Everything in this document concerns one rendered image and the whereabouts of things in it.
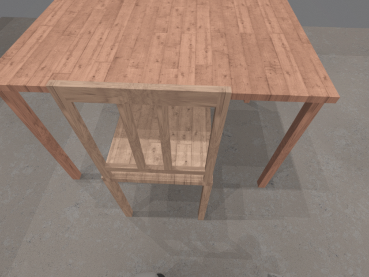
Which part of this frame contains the table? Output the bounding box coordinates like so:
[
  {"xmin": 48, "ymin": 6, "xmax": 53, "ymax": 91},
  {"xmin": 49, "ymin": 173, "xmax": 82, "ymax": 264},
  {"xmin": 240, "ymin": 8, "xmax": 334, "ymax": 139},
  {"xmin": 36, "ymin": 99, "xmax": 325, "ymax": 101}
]
[{"xmin": 0, "ymin": 0, "xmax": 340, "ymax": 188}]

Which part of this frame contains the chair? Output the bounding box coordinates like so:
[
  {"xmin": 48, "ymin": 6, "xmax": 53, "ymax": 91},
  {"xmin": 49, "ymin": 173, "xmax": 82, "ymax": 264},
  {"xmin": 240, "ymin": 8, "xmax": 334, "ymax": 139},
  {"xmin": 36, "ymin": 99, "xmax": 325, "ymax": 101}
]
[{"xmin": 46, "ymin": 80, "xmax": 232, "ymax": 220}]

